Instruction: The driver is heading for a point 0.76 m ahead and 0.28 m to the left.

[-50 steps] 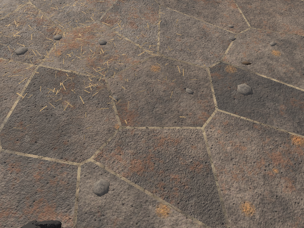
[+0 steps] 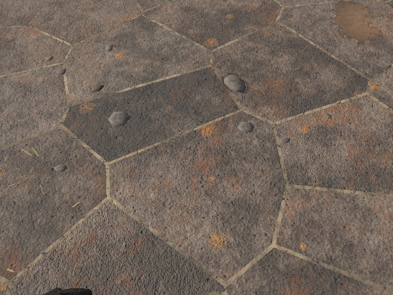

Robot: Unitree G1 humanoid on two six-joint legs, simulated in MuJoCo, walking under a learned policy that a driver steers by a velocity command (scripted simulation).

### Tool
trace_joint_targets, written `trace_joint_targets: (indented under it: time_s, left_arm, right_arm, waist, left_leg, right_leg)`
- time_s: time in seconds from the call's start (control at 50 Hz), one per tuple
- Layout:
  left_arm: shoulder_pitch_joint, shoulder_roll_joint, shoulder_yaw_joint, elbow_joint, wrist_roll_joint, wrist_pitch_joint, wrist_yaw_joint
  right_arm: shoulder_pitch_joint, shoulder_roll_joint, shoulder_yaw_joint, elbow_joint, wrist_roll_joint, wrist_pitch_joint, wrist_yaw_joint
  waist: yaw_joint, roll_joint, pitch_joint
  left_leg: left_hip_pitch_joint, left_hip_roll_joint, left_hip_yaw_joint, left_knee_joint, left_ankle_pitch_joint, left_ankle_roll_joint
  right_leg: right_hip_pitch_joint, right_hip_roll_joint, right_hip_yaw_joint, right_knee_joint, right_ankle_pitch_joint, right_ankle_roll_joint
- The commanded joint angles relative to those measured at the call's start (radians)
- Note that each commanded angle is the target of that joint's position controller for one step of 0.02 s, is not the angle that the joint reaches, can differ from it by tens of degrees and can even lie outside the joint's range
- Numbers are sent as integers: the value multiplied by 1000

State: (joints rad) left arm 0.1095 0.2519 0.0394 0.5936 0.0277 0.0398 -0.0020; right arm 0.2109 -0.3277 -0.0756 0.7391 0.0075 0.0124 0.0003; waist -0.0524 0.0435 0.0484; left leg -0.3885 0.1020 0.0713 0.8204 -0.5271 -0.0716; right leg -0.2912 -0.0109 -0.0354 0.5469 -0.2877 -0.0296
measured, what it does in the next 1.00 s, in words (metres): steps on the spot, turning left: left foot, then right foot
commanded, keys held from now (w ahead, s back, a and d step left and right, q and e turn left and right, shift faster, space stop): q+shift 0.64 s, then shift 0.10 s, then e+shift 0.26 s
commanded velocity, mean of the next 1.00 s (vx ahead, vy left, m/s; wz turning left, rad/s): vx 0.00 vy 0.00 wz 0.50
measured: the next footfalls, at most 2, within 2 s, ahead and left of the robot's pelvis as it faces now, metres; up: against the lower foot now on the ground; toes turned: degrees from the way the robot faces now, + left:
left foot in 0.42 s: +0.01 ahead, +0.14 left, +0.00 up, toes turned +24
right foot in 0.88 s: +0.17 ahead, -0.04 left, +0.00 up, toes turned +37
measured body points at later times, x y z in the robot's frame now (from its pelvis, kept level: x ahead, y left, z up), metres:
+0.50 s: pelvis +0.00 +0.04 -0.01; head +0.04 +0.08 +0.44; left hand +0.04 +0.37 -0.12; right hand +0.25 -0.18 -0.07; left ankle -0.03 +0.12 -0.73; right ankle +0.00 -0.12 -0.66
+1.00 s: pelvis +0.05 +0.04 +0.00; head +0.07 +0.05 +0.45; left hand +0.00 +0.34 -0.11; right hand +0.35 -0.05 -0.08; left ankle -0.03 +0.12 -0.73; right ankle +0.13 -0.06 -0.73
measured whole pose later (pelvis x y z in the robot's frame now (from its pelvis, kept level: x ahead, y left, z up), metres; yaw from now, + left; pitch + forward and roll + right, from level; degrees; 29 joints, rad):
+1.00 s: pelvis +0.05 +0.04 +0.00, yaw +32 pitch +1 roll +0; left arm 0.21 0.28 0.06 0.73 -0.01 -0.01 -0.01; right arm 0.10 -0.24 -0.02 0.60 -0.03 0.01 -0.03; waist 0.03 0.02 0.03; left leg -0.28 -0.08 -0.11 0.63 -0.37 0.00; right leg -0.32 0.03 0.08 0.57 -0.26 0.01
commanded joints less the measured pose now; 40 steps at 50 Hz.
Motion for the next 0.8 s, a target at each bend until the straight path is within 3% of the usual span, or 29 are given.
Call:
trace_joint_targets:
  time_s: [0.02, 0.06, 0.12, 0.18, 0.24, 0.28, 0.34, 0.38, 0.4, 0.42, 0.44, 0.46, 0.48, 0.5, 0.52, 0.58, 0.64, 0.74, 0.8]
  left_arm:
    - [4, 160, 47, -21, 2, -44, 9]
    - [-22, 170, 51, -16, -2, -42, 26]
    - [-33, 117, 40, -8, -1, -33, 48]
    - [-25, 125, 49, 7, 1, -26, 58]
    - [-28, 160, 68, 15, -5, -24, 49]
    - [-33, 181, 80, 20, -16, -26, 37]
    - [-44, 202, 94, 28, -39, -35, 17]
    - [-53, 198, 98, 42, -58, -33, 8]
    - [-11, 175, 96, 69, -62, -32, 2]
    - [-5, 144, 89, 57, -39, -34, -1]
    - [-89, 93, 66, -26, 3, -43, 7]
    - [-132, 145, 79, -21, -3, -43, 14]
    - [-153, 151, 79, -31, -26, -46, 19]
    - [-137, 153, 83, -16, -27, -50, 29]
    - [-118, 173, 90, -7, -16, -51, 39]
    - [-48, 152, 85, 29, -10, -53, 32]
    - [-65, 126, 71, 32, -20, -55, 32]
    - [-63, 133, 64, 49, -28, -52, 21]
    - [-26, 137, 56, 63, -31, -56, 9]
  right_arm:
    - [-17, -107, -25, -52, 13, 10, -17]
    - [30, -137, -44, -44, 19, 24, -27]
    - [23, -91, -39, -67, 26, 39, -36]
    - [-15, -42, -22, -115, 15, 45, -22]
    - [-30, -23, -13, -161, 10, 47, 2]
    - [-23, -33, -18, -182, 11, 54, 12]
    - [-16, -47, -29, -209, 17, 73, 24]
    - [24, -53, -42, -209, 20, 81, 26]
    - [84, -85, -60, -193, 15, 77, 12]
    - [164, -210, -102, -191, 14, 68, -11]
    - [144, -310, -109, -226, -14, 47, -11]
    - [149, -263, -96, -229, -27, 12, 7]
    - [118, -240, -86, -215, -19, -8, 8]
    - [54, -215, -81, -214, 5, -12, -2]
    - [-13, -182, -67, -227, 21, -5, -14]
    - [-61, -165, -54, -254, 6, 7, -37]
    - [-31, -182, -60, -247, 12, 10, -44]
    - [-47, -163, -45, -251, -4, 21, -42]
    - [-70, -106, -12, -243, -23, 21, -30]
  waist:
    - [68, -225, -125]
    - [47, -217, -92]
    - [54, -180, -73]
    - [72, -162, -74]
    - [77, -159, -83]
    - [70, -163, -90]
    - [54, -172, -103]
    - [15, -155, -118]
    - [-11, -87, -139]
    - [-35, 134, -149]
    - [-6, 338, -180]
    - [-55, 161, -272]
    - [-32, 112, -215]
    - [10, 46, -146]
    - [43, 32, -115]
    - [78, 45, -160]
    - [61, 55, -157]
    - [30, 122, -155]
    - [21, 127, -171]
  left_leg:
    - [-154, -17, -105, 217, 2, -19]
    - [-163, -54, -101, 347, 62, -35]
    - [-237, -29, -92, 345, 128, -54]
    - [-229, 4, -69, 216, 159, -57]
    - [-168, 17, -33, 106, 137, -32]
    - [-122, 10, -3, 49, 130, -7]
    - [-56, -4, 26, -52, 128, 39]
    - [59, -41, 56, -204, 220, 84]
    - [187, -75, 35, -311, 352, 125]
    - [389, 51, -209, -393, 801, 213]
    - [471, 265, -625, -411, 1046, 428]
    - [463, 302, -627, -451, 931, 489]
    - [418, 250, -556, -479, 744, 440]
    - [372, 183, -486, -485, 626, 369]
    - [323, 149, -446, -480, 608, 325]
    - [258, 83, -388, -462, 702, 300]
    - [264, 53, -427, -450, 634, 291]
    - [215, 50, -465, -414, 536, 278]
    - [200, 79, -449, -372, 647, 285]
  right_leg:
    - [184, -276, 160, -198, 484, -197]
    - [144, -279, 99, -215, 553, -203]
    - [190, -298, 49, -240, 429, -197]
    - [230, -316, 15, -243, 376, -199]
    - [226, -347, -22, -235, 413, -209]
    - [219, -363, -48, -214, 472, -200]
    - [232, -382, -84, -157, 510, -156]
    - [200, -359, -142, -50, 482, -91]
    - [138, -301, -192, 83, 432, -33]
    - [-101, -190, -247, 371, 150, 56]
    - [-411, -10, -130, 643, -439, 132]
    - [-449, -6, 63, 769, -450, 131]
    - [-477, -15, 98, 762, -353, 104]
    - [-487, -35, 116, 701, -241, 86]
    - [-475, -42, 125, 646, -157, 82]
    - [-358, 9, 118, 597, -29, 102]
    - [-342, 48, 136, 437, -2, 124]
    - [-242, 37, 128, 283, 3, 130]
    - [-144, -8, 97, 230, -32, 112]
